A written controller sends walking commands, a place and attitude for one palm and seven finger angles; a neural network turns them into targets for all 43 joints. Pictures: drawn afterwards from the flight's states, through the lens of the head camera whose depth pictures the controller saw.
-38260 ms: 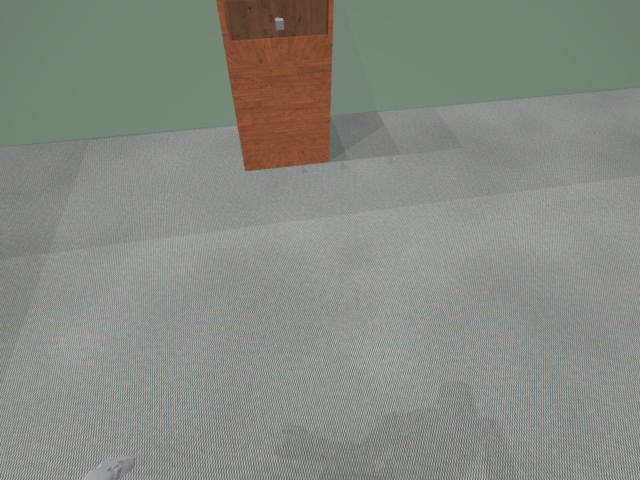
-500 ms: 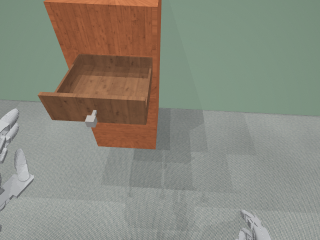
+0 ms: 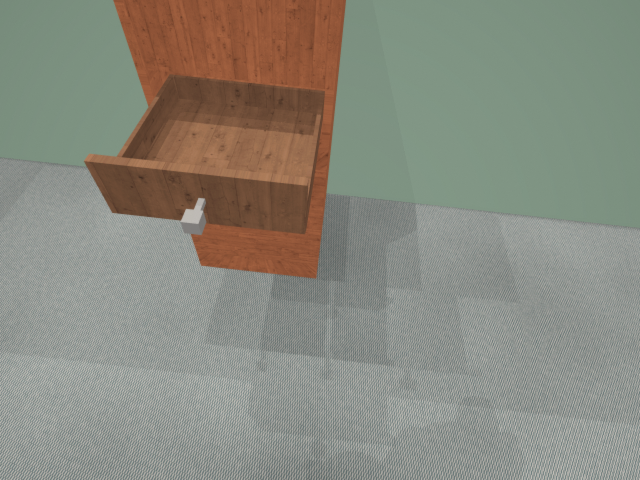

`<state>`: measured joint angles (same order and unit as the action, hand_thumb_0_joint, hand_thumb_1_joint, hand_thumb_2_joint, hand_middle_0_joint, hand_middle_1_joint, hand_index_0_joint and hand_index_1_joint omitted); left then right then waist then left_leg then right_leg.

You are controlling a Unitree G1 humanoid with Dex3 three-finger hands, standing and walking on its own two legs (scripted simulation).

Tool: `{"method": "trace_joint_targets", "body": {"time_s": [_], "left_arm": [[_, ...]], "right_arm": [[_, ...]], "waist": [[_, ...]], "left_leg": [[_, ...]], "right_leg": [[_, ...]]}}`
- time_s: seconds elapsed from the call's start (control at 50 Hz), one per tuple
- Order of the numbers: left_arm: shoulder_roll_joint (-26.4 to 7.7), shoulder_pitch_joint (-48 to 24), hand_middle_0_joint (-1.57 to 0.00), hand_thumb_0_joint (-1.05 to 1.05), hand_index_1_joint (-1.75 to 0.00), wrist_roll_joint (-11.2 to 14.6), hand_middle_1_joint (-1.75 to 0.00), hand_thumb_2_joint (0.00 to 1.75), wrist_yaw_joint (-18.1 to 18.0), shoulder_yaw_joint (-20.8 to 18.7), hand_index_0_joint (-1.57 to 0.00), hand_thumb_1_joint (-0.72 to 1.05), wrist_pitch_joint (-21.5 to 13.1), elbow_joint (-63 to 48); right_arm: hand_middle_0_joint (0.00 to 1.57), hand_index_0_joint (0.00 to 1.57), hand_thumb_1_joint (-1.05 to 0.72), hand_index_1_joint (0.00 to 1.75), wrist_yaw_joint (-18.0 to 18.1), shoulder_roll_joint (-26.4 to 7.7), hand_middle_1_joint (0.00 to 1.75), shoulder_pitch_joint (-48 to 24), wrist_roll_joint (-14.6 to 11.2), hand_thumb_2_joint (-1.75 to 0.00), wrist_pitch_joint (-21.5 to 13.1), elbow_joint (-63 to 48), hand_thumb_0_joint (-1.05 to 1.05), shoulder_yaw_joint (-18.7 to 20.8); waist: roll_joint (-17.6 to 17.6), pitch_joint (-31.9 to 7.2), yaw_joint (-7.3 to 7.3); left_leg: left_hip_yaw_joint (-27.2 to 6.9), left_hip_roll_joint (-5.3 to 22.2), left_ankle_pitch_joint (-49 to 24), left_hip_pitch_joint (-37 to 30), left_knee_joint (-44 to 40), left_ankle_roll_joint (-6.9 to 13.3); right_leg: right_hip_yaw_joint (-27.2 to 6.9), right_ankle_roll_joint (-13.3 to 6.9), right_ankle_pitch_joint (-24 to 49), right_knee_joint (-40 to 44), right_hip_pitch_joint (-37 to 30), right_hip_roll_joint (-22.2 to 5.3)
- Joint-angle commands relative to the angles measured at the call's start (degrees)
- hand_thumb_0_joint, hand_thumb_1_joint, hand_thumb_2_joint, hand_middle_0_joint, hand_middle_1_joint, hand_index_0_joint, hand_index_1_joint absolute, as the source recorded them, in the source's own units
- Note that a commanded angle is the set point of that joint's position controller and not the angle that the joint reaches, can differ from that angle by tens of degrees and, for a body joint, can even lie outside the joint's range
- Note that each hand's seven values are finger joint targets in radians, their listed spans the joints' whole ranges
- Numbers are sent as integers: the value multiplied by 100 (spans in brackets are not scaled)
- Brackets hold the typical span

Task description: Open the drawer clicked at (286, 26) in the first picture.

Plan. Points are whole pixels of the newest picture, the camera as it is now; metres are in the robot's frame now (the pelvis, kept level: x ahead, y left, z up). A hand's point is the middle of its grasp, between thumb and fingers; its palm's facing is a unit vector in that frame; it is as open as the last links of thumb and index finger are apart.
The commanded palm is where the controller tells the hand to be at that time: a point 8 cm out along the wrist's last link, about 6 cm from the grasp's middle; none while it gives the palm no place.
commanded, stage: let the arm hang, fingers relaxed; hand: left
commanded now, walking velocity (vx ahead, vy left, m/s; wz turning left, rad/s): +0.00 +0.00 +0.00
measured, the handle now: (196, 214) +0.53 +0.26 -0.07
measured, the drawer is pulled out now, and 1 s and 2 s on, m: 0.30 0.30 0.30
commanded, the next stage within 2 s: look to check the result in 0.72 s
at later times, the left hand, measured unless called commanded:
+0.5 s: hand out of the picture +0.00 +0.17 -0.17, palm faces -0.01 -0.98 -0.20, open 7.3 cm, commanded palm none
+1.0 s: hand out of the picture -0.01 +0.15 -0.17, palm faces +0.01 -0.98 -0.19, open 7.3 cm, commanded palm none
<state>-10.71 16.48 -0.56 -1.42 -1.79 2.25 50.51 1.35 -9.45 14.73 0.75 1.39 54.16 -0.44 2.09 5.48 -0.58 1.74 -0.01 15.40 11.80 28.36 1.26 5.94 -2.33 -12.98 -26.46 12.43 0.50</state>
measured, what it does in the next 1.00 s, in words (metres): stands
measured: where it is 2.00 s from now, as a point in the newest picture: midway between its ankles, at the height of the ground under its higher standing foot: outside the picture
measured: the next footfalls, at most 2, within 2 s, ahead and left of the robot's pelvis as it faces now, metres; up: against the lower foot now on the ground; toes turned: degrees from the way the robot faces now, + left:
none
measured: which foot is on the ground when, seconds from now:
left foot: down 0.00-1.00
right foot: down 0.00-1.00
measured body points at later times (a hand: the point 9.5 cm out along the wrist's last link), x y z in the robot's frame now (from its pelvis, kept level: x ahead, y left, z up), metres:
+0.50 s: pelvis +0.00 +0.00 +0.01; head +0.00 -0.01 +0.45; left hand +0.00 +0.22 -0.15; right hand -0.03 -0.19 -0.16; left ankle +0.00 +0.10 -0.74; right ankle +0.02 -0.09 -0.74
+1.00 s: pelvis +0.00 -0.01 +0.01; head +0.02 -0.02 +0.45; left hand -0.01 +0.20 -0.15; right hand -0.04 -0.21 -0.16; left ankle +0.00 +0.10 -0.74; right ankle +0.02 -0.09 -0.74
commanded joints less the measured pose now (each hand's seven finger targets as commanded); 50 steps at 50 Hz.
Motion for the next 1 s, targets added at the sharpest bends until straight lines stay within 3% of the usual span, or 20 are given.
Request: {"method": "trace_joint_targets", "body": {"time_s": [0.0, 0.02, 0.1, 0.3, 0.48, 0.62, 0.7, 0.76, 0.98], "left_arm": [[-628, 173, -20, 0, -30, -18, -30, 90, 8, -64, -20, 90, -226, 190], [-624, 164, -20, 0, -30, -18, -30, 90, -3, -47, -20, 90, -232, 307], [-544, 156, -20, 0, -30, -5, -30, 90, -12, 33, -20, 90, -209, 721], [-486, 273, -20, 0, -30, 8, -30, 90, -58, 82, -20, 90, -245, 1265], [-356, 330, -20, 0, -30, -3, -30, 90, -87, 55, -20, 90, -251, 1346], [-280, 396, -20, 0, -30, -1, -30, 90, -96, 30, -20, 90, -294, 1366], [-253, 369, -20, 0, -30, 10, -30, 90, -93, 35, -20, 90, -288, 1384], [-243, 374, -20, 0, -30, 4, -30, 90, -100, 30, -20, 90, -296, 1393], [-218, 399, -20, 0, -30, 8, -30, 90, -107, 27, -20, 90, -305, 1423]], "right_arm": [[20, 20, -90, 30, 41, -584, 30, 165, -13, -90, -142, -107, 0, 145], [20, 20, -90, 30, 48, -602, 30, 217, -24, -90, -132, -67, 0, 160], [20, 20, -90, 30, 65, -597, 30, 360, -23, -90, -109, 253, 0, 126], [20, 20, -90, 30, 71, -452, 30, 631, -31, -90, -130, 747, 0, 92], [20, 20, -90, 30, 76, -220, 30, 800, -11, -90, -119, 934, 0, 96], [20, 20, -90, 30, 100, -128, 30, 869, -26, -90, -139, 932, 0, 120], [20, 20, -90, 30, 110, -117, 30, 913, -14, -90, -138, 967, 0, 114], [20, 20, -90, 30, 117, -113, 30, 947, -23, -90, -145, 968, 0, 116], [20, 20, -90, 30, 120, -124, 30, 935, -15, -90, -133, 981, 0, 122]], "waist": [[-827, -743, 55], [-453, -643, 69], [-329, -152, 78], [-56, -83, 77], [-276, 210, 83], [-214, 26, 91], [-384, 82, 97], [-258, 29, 105], [-290, 59, 117]], "left_leg": [[-569, 545, -725, -49, -772, 130], [-597, 602, -839, -136, -784, 136], [-613, 620, -530, -20, -1010, 146], [-490, 591, -420, -159, -1132, 139], [-398, 534, -126, -2, -1170, 123], [-357, 550, -438, -131, -1045, 112], [-342, 547, -399, -111, -1067, 98], [-335, 581, -511, -153, -1059, 102], [-300, 568, -509, -204, -1038, 78]], "right_leg": [[-801, -97, 593, 665, -606, -598], [-761, -99, 669, 673, -512, -582], [-789, -88, 292, 846, -278, -580], [-858, -68, 163, 915, -184, -578], [-919, -78, -111, 966, 19, -557], [-932, -100, 190, 963, -86, -564], [-947, -112, 186, 964, -72, -561], [-929, -111, 322, 951, -120, -572], [-961, -114, 276, 1020, -93, -583]]}}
